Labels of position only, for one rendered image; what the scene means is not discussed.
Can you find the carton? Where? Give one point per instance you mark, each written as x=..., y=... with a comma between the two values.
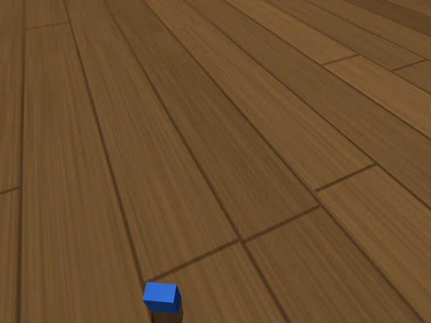
x=162, y=297

